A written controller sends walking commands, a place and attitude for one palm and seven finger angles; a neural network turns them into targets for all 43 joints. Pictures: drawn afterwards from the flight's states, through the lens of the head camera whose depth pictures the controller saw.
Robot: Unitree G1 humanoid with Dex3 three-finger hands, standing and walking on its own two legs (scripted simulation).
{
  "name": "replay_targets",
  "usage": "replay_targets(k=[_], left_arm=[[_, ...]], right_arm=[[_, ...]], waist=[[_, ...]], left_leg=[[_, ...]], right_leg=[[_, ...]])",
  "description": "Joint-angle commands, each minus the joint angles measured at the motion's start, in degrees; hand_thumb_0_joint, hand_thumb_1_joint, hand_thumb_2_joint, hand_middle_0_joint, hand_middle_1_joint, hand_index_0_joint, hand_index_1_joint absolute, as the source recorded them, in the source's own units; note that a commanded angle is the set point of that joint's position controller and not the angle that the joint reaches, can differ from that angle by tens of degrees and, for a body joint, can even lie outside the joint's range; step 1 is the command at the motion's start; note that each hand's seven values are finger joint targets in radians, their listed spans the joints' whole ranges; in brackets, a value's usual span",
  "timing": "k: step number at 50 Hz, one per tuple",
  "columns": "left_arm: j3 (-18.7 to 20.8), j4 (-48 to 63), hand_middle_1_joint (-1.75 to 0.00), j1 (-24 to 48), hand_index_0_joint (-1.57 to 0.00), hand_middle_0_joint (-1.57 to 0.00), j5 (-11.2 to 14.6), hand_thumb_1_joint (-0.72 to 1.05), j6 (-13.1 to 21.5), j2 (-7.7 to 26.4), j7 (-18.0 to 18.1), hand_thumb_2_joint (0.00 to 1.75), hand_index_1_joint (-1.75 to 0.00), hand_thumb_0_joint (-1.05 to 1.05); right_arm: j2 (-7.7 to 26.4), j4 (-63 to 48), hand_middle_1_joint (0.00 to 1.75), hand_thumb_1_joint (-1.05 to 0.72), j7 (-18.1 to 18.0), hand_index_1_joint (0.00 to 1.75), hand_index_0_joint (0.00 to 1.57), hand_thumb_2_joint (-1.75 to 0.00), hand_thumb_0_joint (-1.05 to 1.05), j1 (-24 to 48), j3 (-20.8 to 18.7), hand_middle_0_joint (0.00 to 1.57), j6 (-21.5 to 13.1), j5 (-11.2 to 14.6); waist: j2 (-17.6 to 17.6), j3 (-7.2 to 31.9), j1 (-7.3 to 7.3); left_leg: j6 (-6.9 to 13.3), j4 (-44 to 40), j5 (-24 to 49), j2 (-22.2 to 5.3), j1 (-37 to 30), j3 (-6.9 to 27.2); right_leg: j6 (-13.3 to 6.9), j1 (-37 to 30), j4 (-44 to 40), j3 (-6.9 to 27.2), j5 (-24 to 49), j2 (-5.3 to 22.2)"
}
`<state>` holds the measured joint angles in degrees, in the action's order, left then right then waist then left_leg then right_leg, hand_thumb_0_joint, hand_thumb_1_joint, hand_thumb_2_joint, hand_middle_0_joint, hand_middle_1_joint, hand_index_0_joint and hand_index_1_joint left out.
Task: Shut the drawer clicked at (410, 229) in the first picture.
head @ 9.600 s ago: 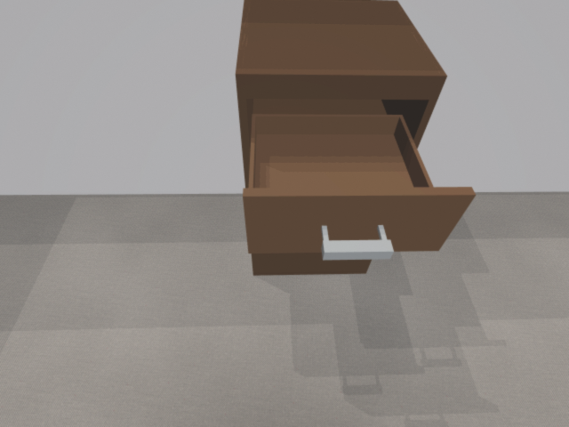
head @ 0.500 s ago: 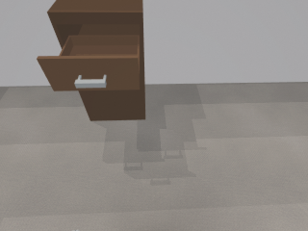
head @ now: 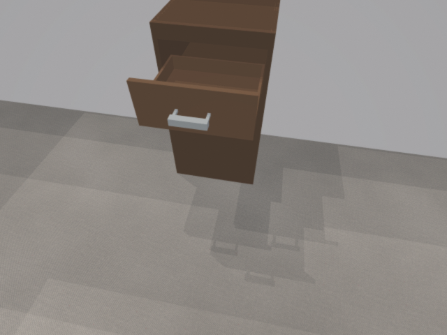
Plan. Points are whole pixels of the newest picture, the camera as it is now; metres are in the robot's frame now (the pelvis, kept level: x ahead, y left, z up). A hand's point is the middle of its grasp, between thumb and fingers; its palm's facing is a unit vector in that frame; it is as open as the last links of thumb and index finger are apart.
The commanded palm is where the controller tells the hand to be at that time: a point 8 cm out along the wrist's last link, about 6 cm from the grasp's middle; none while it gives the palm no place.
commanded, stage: take the last steps up to it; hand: left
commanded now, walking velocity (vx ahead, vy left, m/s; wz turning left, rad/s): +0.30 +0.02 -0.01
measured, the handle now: (190, 118) +0.73 +0.19 -0.07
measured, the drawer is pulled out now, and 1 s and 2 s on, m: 0.30 0.30 0.30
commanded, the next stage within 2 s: come to a stop and stand still in 0.94 s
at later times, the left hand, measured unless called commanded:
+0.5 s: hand (155, 277) +0.26 +0.19 -0.17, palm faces -0.05 -0.98 -0.19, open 7.4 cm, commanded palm none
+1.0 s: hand (167, 269) +0.29 +0.17 -0.18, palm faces +0.09 -0.98 -0.16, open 7.3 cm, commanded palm none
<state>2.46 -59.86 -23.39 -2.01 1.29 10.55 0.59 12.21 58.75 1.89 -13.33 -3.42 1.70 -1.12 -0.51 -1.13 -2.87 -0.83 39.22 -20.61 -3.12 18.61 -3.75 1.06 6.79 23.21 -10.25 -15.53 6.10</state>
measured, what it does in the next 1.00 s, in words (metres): walks ahead: left foot, then right foot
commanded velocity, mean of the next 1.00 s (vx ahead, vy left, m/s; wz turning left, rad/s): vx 0.26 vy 0.01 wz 0.00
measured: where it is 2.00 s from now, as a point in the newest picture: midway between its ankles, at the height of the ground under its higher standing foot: (240, 321)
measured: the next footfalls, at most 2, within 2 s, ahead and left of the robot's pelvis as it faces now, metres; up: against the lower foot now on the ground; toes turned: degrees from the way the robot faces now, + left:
left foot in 0.06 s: +0.06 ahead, +0.13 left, +0.00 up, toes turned +6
right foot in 0.56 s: +0.32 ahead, -0.10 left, +0.00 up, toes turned -10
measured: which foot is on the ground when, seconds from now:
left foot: up 0.00-0.04, down 0.06-0.56, up 0.58-1.00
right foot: down 0.00-0.06, up 0.08-0.54, down 0.56-1.00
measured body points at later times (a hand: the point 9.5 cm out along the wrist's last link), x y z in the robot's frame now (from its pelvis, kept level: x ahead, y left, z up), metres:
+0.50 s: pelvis +0.15 +0.02 -0.01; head +0.17 +0.01 +0.44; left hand +0.27 +0.24 -0.15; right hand +0.05 -0.18 -0.17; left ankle +0.02 +0.13 -0.74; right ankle +0.27 -0.10 -0.72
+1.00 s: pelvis +0.32 +0.00 -0.01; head +0.34 +0.02 +0.44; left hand +0.29 +0.22 -0.17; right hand +0.41 -0.23 -0.15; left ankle +0.39 +0.11 -0.73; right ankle +0.28 -0.10 -0.74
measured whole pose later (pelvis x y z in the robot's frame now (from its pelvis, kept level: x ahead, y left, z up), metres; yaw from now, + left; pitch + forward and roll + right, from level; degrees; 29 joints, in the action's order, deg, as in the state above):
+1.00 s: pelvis +0.32 +0.00 -0.01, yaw +0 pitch -1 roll -1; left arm 2.0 -63.0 -20.8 -1.3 2.7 8.8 0.4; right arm 10.1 59.0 0.7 -9.2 -2.3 -2.0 -0.9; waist -0.1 -1.6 -2.4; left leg -1.1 34.1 -13.0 -4.0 20.9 -5.4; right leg -1.2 6.2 23.5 -9.8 -16.4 0.6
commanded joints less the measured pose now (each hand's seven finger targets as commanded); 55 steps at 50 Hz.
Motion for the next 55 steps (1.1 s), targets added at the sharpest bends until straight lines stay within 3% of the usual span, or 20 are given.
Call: replay_targets(k=[1, 3, 4, 5, 7, 11, 17, 23, 26, 27, 28, 29, 32, 37, 46, 49, 50, 52, 53, 55], left_arm=[[1.9, 1.7, -0.30, 1.3, -0.20, -0.20, 0.6, 0.90, 0.6, 7.9, 0.0, 0.90, -0.30, 0.00], [0.5, 4.2, -0.30, 3.1, -0.20, -0.20, 0.8, 0.90, 0.3, 2.0, -0.5, 0.90, -0.30, 0.00], [0.5, 6.3, -0.30, 7.1, -0.20, -0.20, 0.3, 0.90, 0.4, 3.4, -0.4, 0.90, -0.30, 0.00], [0.7, 6.1, -0.30, 9.4, -0.20, -0.20, 0.2, 0.90, 0.2, 3.7, -0.4, 0.90, -0.30, 0.00], [0.9, 4.1, -0.30, 8.1, -0.20, -0.20, 0.3, 0.90, 0.3, 3.5, -1.4, 0.90, -0.30, 0.00], [0.9, 2.0, -0.30, 3.5, -0.20, -0.20, 0.5, 0.90, -0.3, 1.9, -1.5, 0.90, -0.30, 0.00], [1.1, 5.4, -0.30, 12.2, -0.20, -0.20, 0.8, 0.90, -0.7, 1.7, -1.6, 0.90, -0.30, 0.00], [1.2, 8.1, -0.30, 18.1, -0.20, -0.20, 1.0, 0.90, -0.1, 1.0, -1.9, 0.90, -0.30, 0.00], [2.2, 3.3, -0.30, 2.1, -0.20, -0.20, 0.6, 0.90, 1.3, 4.1, -1.5, 0.90, -0.30, 0.00], [3.5, 0.7, -0.30, -6.6, -0.20, -0.20, 0.2, 0.90, 2.2, 8.7, -0.9, 0.90, -0.30, 0.00], [4.3, -0.3, -0.30, -10.0, -0.20, -0.20, 1.0, 0.90, 2.2, 14.1, -0.5, 0.90, -0.30, 0.00], [4.2, 0.9, -0.30, -5.8, -0.20, -0.20, 1.7, 0.90, 2.0, 13.8, -0.4, 0.90, -0.30, 0.00], [2.1, 4.2, -0.30, 7.3, -0.20, -0.20, 1.4, 0.90, 2.0, 6.1, 0.3, 0.90, -0.30, 0.00], [1.5, 3.1, -0.30, 6.2, -0.20, -0.20, 0.7, 0.90, 3.2, 3.6, 0.4, 0.90, -0.30, 0.00], [1.3, -0.3, -0.30, 1.1, -0.20, -0.20, 0.6, 0.90, 3.0, 6.3, 0.1, 0.90, -0.30, 0.00], [1.3, -1.1, -0.30, 2.0, -0.20, -0.20, 1.0, 0.90, 2.2, 6.0, 0.3, 0.90, -0.30, 0.00], [1.0, -1.2, -0.30, 1.1, -0.20, -0.20, 0.9, 0.90, 1.8, 4.9, 0.3, 0.90, -0.30, 0.00], [0.0, 0.2, -0.30, 0.0, -0.20, -0.20, 1.2, 0.90, 1.8, 0.6, 0.3, 0.90, -0.30, 0.00], [-0.3, 0.3, -0.30, 2.0, -0.20, -0.20, 1.0, 0.90, 1.1, 1.3, 1.0, 0.90, -0.30, 0.00], [-0.5, -1.5, -0.30, 2.0, -0.20, -0.20, 1.4, 0.90, 0.5, 0.7, 1.2, 0.90, -0.30, 0.00]], right_arm=[[2.5, -1.7, 0.30, -0.90, -0.9, 0.30, 0.20, -0.90, 0.00, -6.0, 0.0, 0.20, -3.1, 0.0], [11.8, 0.7, 0.30, -0.90, -2.2, 0.30, 0.20, -0.90, 0.00, -17.0, -2.1, 0.20, -3.5, -0.8], [12.2, 0.8, 0.30, -0.90, -2.5, 0.30, 0.20, -0.90, 0.00, -17.4, -2.0, 0.20, -3.4, -0.8], [11.0, 0.7, 0.30, -0.90, -2.9, 0.30, 0.20, -0.90, 0.00, -15.5, -1.5, 0.20, -3.5, -0.7], [5.8, -0.5, 0.30, -0.90, -3.1, 0.30, 0.20, -0.90, 0.00, -9.4, 0.2, 0.20, -4.4, -0.4], [3.2, 0.1, 0.30, -0.90, -3.5, 0.30, 0.20, -0.90, 0.00, -9.1, 0.8, 0.20, -6.4, 0.3], [2.9, 2.9, 0.30, -0.90, -3.9, 0.30, 0.20, -0.90, 0.00, -12.9, 0.7, 0.20, -6.8, 0.1], [3.7, 5.0, 0.30, -0.90, -3.9, 0.30, 0.20, -0.90, 0.00, -14.3, 0.3, 0.20, -6.2, -0.8], [4.6, 5.5, 0.30, -0.90, -3.6, 0.30, 0.20, -0.90, 0.00, -13.1, 0.1, 0.20, -5.9, -0.3], [2.9, 4.9, 0.30, -0.90, -3.0, 0.30, 0.20, -0.90, 0.00, -14.3, 0.2, 0.20, -6.1, 0.5], [-0.4, 3.4, 0.30, -0.90, -3.0, 0.30, 0.20, -0.90, 0.00, -16.7, 0.7, 0.20, -6.1, 1.0], [1.2, 3.1, 0.30, -0.90, -3.1, 0.30, 0.20, -0.90, 0.00, -14.2, 0.3, 0.20, -5.5, 1.1], [-0.9, 2.0, 0.30, -0.90, -2.5, 0.30, 0.20, -0.90, 0.00, -8.5, 0.3, 0.20, -3.9, -0.2], [-3.1, 2.5, 0.30, -0.90, -2.0, 0.30, 0.20, -0.90, 0.00, -11.0, 0.6, 0.20, -2.4, -0.6], [-1.4, -2.0, 0.30, -0.90, -1.0, 0.30, 0.20, -0.90, 0.00, 2.0, 0.9, 0.20, -4.0, 0.1], [-0.4, -0.6, 0.30, -0.90, -1.5, 0.30, 0.20, -0.90, 0.00, -1.4, 1.1, 0.20, -4.7, 0.0], [1.8, 0.6, 0.30, -0.90, -1.7, 0.30, 0.20, -0.90, 0.00, -4.6, 0.7, 0.20, -5.2, -0.1], [9.2, 1.8, 0.30, -0.90, -2.6, 0.30, 0.20, -0.90, 0.00, -12.3, -0.6, 0.20, -4.8, -0.7], [7.6, 2.1, 0.30, -0.90, -3.5, 0.30, 0.20, -0.90, 0.00, -11.6, 0.2, 0.20, -4.5, -0.6], [3.5, 0.5, 0.30, -0.90, -4.4, 0.30, 0.20, -0.90, 0.00, -3.2, 2.0, 0.20, -4.5, -0.3]], waist=[[-3.7, -1.2, 4.76], [19.4, -0.8, 9.45], [15.3, -2.9, 9.82], [13.8, -4.4, 8.93], [8.4, -8.8, 5.52], [6.1, -5.0, 2.36], [5.2, -7.5, 3.25], [6.0, -9.1, 4.37], [1.3, 0.8, -2.96], [-6.8, 8.0, -5.75], [-16.4, 12.8, -3.76], [-8.9, 11.1, -3.42], [-2.9, -2.3, 1.61], [-4.2, -0.3, 4.64], [-5.8, -2.0, 1.08], [-4.4, -1.2, 3.20], [0.1, 0.1, 4.18], [17.1, 4.0, 6.09], [17.0, 4.2, 6.34], [7.4, 0.7, 2.51]], left_leg=[[0.9, -14.8, 3.5, 2.3, -18.2, -4.2], [9.1, -27.8, -10.9, -18.3, -26.4, 24.3], [12.3, -30.6, -16.0, -21.0, -21.8, 28.5], [12.5, -31.6, -16.8, -20.6, -18.2, 28.8], [10.6, -32.3, -8.0, -16.0, -11.4, 18.8], [10.0, -30.9, 17.9, -11.5, -14.2, 7.2], [11.3, -30.4, 26.4, -13.0, -17.6, 4.9], [10.2, -26.2, 30.4, -13.6, -16.0, 3.0], [6.8, -5.1, 40.2, -8.9, -12.6, -1.1], [4.4, 11.3, 27.0, -3.8, -2.0, -3.9], [2.3, 29.6, -10.7, 3.8, 10.0, -3.2], [3.2, 36.8, -10.9, 1.3, 10.5, 3.2], [2.6, 35.9, 1.4, -4.3, 11.7, 5.3], [-0.2, 20.8, 4.9, -4.4, 7.9, 1.6], [-0.2, -1.5, 5.7, -1.4, 5.0, -1.1], [0.2, -11.7, 11.0, 0.2, -6.4, -2.9], [1.1, -14.7, 15.1, -1.1, -14.1, -0.8], [10.7, -20.4, 29.8, -19.2, -24.3, 18.4], [11.6, -22.4, 32.8, -20.0, -20.6, 20.3], [11.6, -21.0, 48.2, -17.8, -11.9, 14.0]], right_leg=[[-4.9, 14.6, -3.3, 6.7, -11.6, 7.4], [-0.6, 31.8, 24.7, -1.6, -18.5, -2.9], [-1.7, 34.3, 33.4, 3.8, -19.0, -1.7], [-2.1, 36.0, 39.9, 6.5, -15.7, -0.4], [-1.9, 33.8, 42.2, 8.3, -5.9, 1.8], [-0.2, 30.9, 40.6, 7.6, 2.5, 1.2], [0.2, 34.1, 30.5, 7.0, 5.2, 1.8], [-2.5, 23.9, 16.2, 3.9, 3.3, -0.9], [-4.2, 0.1, 7.7, 1.6, 6.7, -5.0], [-7.7, -14.5, 5.3, 13.5, 9.1, 4.9], [-14.0, -20.9, -2.6, 36.1, 17.9, 19.9], [-15.8, -13.6, -7.1, 37.1, 6.1, 20.4], [-11.7, 8.2, -12.5, 25.3, -5.6, 14.9], [-10.0, 10.4, -12.6, 12.1, 10.5, 9.6], [-10.2, 1.6, -9.6, 12.1, 17.1, 11.1], [-7.6, 4.2, -4.0, 9.4, 14.7, 8.5], [-6.0, 7.9, 3.3, 7.5, 12.8, 5.5], [-1.8, 21.6, 26.1, 0.3, -18.7, -4.1], [-1.5, 22.2, 32.7, 6.0, -20.8, -3.0], [-0.7, 17.8, 32.4, 9.8, -15.2, -0.1]])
